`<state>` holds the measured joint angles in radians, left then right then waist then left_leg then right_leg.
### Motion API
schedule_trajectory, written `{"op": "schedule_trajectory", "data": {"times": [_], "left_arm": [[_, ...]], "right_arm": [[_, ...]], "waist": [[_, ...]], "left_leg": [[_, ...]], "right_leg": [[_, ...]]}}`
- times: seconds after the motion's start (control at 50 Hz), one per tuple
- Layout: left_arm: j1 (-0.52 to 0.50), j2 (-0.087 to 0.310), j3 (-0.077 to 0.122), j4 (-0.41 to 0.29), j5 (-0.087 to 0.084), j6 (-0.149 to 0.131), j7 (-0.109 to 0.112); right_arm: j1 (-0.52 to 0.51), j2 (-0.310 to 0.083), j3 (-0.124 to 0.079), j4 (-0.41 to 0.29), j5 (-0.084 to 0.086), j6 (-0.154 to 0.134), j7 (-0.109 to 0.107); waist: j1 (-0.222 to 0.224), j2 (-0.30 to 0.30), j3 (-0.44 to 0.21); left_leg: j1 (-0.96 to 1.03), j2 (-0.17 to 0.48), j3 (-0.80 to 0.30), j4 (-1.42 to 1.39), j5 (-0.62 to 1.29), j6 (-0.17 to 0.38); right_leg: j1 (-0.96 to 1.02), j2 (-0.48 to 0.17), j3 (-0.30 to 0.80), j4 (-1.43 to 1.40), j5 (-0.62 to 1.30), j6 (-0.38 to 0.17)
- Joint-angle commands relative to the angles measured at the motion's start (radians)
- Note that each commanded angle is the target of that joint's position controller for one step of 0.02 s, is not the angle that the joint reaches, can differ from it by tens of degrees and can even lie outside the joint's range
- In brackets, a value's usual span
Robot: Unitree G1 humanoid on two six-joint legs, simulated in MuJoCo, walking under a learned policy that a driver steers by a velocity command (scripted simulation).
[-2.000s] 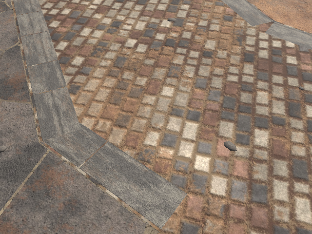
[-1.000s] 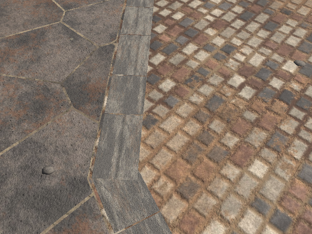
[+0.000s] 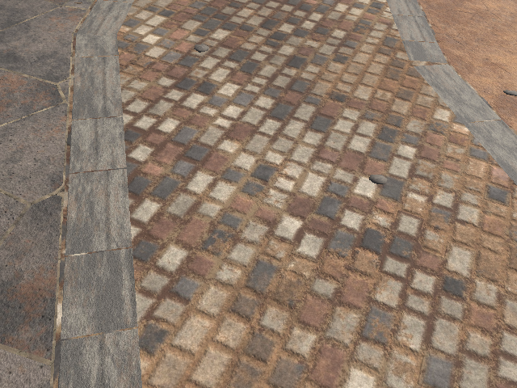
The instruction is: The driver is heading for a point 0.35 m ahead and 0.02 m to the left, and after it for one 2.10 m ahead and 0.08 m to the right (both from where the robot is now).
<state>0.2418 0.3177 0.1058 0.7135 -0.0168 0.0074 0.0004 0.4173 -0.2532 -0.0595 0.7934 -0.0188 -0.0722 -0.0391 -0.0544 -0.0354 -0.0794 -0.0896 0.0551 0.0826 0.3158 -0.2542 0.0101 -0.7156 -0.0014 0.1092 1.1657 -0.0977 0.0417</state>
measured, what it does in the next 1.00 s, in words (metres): walks ahead: right foot, then left foot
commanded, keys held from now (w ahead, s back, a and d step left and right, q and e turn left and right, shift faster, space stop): w+e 0.16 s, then w+q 0.78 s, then w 0.06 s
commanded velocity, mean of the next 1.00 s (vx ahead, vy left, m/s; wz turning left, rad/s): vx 0.48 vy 0.00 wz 0.13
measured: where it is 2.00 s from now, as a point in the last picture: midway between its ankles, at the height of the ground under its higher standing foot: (258, 252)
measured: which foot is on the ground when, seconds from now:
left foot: down 0.00-0.28, up 0.30-0.80, down 0.82-1.00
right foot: up 0.00-0.26, down 0.28-0.80, up 0.82-1.00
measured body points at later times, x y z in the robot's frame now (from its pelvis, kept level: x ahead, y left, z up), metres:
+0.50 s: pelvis +0.20 -0.12 -0.01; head +0.22 -0.14 +0.44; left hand +0.30 +0.13 -0.12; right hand +0.26 -0.41 -0.13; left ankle +0.25 +0.05 -0.65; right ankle +0.16 -0.20 -0.75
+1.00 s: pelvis +0.48 -0.09 -0.01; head +0.51 -0.08 +0.44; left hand +0.59 +0.20 -0.11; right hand +0.63 -0.35 -0.12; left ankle +0.50 -0.03 -0.75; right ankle +0.50 -0.27 -0.66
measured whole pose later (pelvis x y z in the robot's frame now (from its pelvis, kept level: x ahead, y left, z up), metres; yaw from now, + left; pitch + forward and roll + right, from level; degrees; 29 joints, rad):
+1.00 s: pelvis +0.48 -0.09 -0.01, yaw +12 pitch +1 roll +0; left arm 0.16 0.28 0.05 0.71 0.00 -0.11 0.00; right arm 0.29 -0.28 -0.07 0.71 0.01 -0.05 0.03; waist -0.02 -0.02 0.05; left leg -0.27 -0.13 -0.03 0.41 -0.15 0.12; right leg -0.54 -0.08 0.07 1.14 -0.33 0.01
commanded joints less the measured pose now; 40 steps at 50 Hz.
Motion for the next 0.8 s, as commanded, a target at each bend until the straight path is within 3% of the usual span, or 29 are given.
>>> {"op": "schedule_trajectory", "data": {"times": [0.02,0.12,0.2,0.22,0.24,0.26,0.28,0.3,0.32,0.34,0.36,0.38,0.4,0.44,0.5,0.58,0.64,0.7,0.74,0.78,0.8], "left_arm": [[-0.165,0.027,-0.005,-0.127,-0.007,-0.025,-0.011],[-0.242,-0.010,-0.026,-0.183,-0.009,-0.033,-0.043],[-0.241,-0.024,-0.038,-0.198,-0.011,-0.037,-0.062],[-0.206,-0.010,-0.033,-0.194,-0.010,-0.041,-0.063],[-0.097,0.018,-0.015,-0.164,-0.010,-0.047,-0.060],[0.072,0.081,0.019,-0.106,-0.008,-0.048,-0.050],[0.252,0.163,0.046,-0.073,0.003,-0.041,-0.027],[0.254,0.270,0.046,-0.078,0.015,-0.047,-0.013],[0.260,0.184,0.027,-0.082,0.026,-0.065,-0.017],[0.209,0.136,0.007,-0.060,0.022,-0.074,-0.023],[0.131,0.088,-0.008,-0.058,0.011,-0.078,-0.028],[0.061,0.047,-0.018,-0.061,0.010,-0.083,-0.032],[0.018,0.020,-0.023,-0.060,0.017,-0.091,-0.032],[0.005,0.015,-0.018,-0.039,0.025,-0.114,-0.029],[0.027,0.026,-0.011,-0.002,0.036,-0.127,-0.016],[0.042,0.046,-0.008,0.028,0.029,-0.124,0.004],[0.094,0.070,-0.001,0.061,0.019,-0.113,0.017],[0.117,0.090,0.004,0.080,0.012,-0.087,0.025],[0.108,0.123,0.011,0.078,0.009,-0.070,0.034],[0.086,0.157,0.017,0.069,0.006,-0.053,0.042],[0.060,0.163,0.016,0.061,0.000,-0.051,0.042]], "right_arm": [[0.024,-0.158,-0.036,-0.044,-0.002,-0.011,-0.002],[0.019,-0.195,-0.053,-0.028,0.015,-0.006,0.002],[0.028,-0.197,-0.057,0.010,0.046,0.004,0.024],[0.017,-0.210,-0.059,0.019,0.054,0.008,0.029],[-0.018,-0.225,-0.058,0.025,0.061,0.012,0.031],[-0.016,-0.205,-0.047,0.034,0.062,0.010,0.032],[-0.023,-0.148,-0.021,0.011,0.038,0.000,0.038],[0.034,-0.031,0.014,-0.033,0.026,-0.029,0.048],[-0.038,-0.140,-0.016,-0.017,0.070,-0.052,0.047],[-0.095,-0.169,-0.029,-0.041,0.086,-0.052,0.046],[-0.115,-0.157,-0.027,-0.038,0.067,-0.046,0.040],[-0.114,-0.150,-0.031,-0.026,0.047,-0.034,0.036],[-0.080,-0.137,-0.033,-0.009,0.048,-0.018,0.038],[-0.045,-0.092,-0.028,0.010,0.053,0.009,0.043],[-0.098,-0.071,-0.026,-0.010,0.052,0.023,0.039],[-0.228,-0.059,-0.016,-0.055,0.044,0.014,0.059],[-0.335,-0.038,-0.002,-0.103,0.043,0.012,0.082],[-0.402,-0.041,0.001,-0.155,0.046,0.009,0.106],[-0.390,-0.066,-0.011,-0.178,0.046,0.013,0.114],[-0.269,-0.120,-0.037,-0.170,0.050,0.021,0.111],[-0.128,-0.175,-0.065,-0.143,0.050,0.023,0.100]], "waist": [[-0.040,0.182,0.178],[-0.064,0.180,0.205],[-0.042,0.165,0.218],[-0.007,0.174,0.206],[0.077,0.165,0.152],[0.162,0.117,0.039],[0.239,-0.008,-0.124],[0.156,-0.282,-0.240],[0.217,-0.131,-0.251],[0.179,-0.120,-0.110],[0.136,-0.085,-0.040],[0.099,-0.090,0.016],[0.064,-0.111,0.037],[0.031,-0.075,0.049],[0.030,-0.027,0.103],[0.063,-0.015,0.155],[0.102,0.007,0.191],[0.111,0.004,0.197],[0.082,-0.033,0.144],[0.004,-0.080,0.056],[-0.076,-0.067,-0.018]], "left_leg": [[0.080,0.226,-0.178,-0.193,-0.114,0.126],[0.083,0.267,-0.061,-0.187,0.000,0.132],[0.047,0.283,-0.016,-0.146,0.080,0.133],[0.033,0.289,-0.019,-0.106,0.211,0.137],[0.009,0.271,0.009,0.013,0.432,0.125],[-0.055,0.213,0.068,0.236,0.609,0.096],[-0.306,0.157,0.074,0.579,0.326,0.048],[-0.642,-0.025,-0.030,0.931,-0.337,-0.004],[-0.697,-0.032,-0.225,1.053,-0.313,0.004],[-0.747,0.013,-0.208,1.053,-0.221,0.018],[-0.714,0.061,-0.187,0.995,-0.124,0.021],[-0.671,0.087,-0.185,0.940,-0.038,0.017],[-0.611,0.102,-0.189,0.914,0.030,0.017],[-0.577,0.091,-0.188,0.908,0.090,0.009],[-0.644,0.067,-0.220,0.819,0.177,-0.003],[-0.638,0.034,-0.167,0.534,0.357,0.010],[-0.657,0.029,-0.111,0.408,0.372,0.034],[-0.672,0.007,-0.051,0.333,0.293,0.065],[-0.578,-0.049,0.015,0.329,0.194,0.097],[-0.399,-0.112,0.051,0.338,0.088,0.142],[-0.185,-0.143,0.039,0.273,0.117,0.179]], "right_leg": [[-0.219,-0.029,-0.011,-0.114,0.030,0.023],[-0.099,-0.069,-0.106,-0.341,-0.011,-0.001],[0.091,-0.052,-0.161,-0.486,-0.153,-0.090],[0.178,-0.023,-0.184,-0.527,-0.185,-0.117],[0.343,0.019,-0.213,-0.610,-0.137,-0.145],[0.605,0.053,-0.222,-0.657,-0.066,-0.175],[0.952,-0.127,0.010,-0.639,-0.083,-0.222],[1.133,-0.405,0.509,-0.774,-0.178,-0.356],[1.045,-0.434,0.583,-0.864,-0.205,-0.362],[0.936,-0.394,0.386,-0.858,-0.135,-0.307],[0.807,-0.341,0.254,-0.872,-0.090,-0.268],[0.706,-0.286,0.149,-0.902,-0.048,-0.237],[0.640,-0.247,0.062,-0.932,0.020,-0.214],[0.596,-0.235,-0.026,-0.968,0.191,-0.211],[0.594,-0.231,-0.122,-1.002,0.286,-0.208],[0.620,-0.214,-0.224,-1.044,0.283,-0.174],[0.707,-0.246,-0.265,-1.044,0.341,-0.160],[0.821,-0.271,-0.305,-0.973,0.502,-0.149],[0.863,-0.272,-0.330,-0.861,0.814,-0.138],[0.866,-0.272,-0.334,-0.647,1.049,-0.134],[0.784,-0.245,-0.340,-0.450,1.004,-0.119]]}}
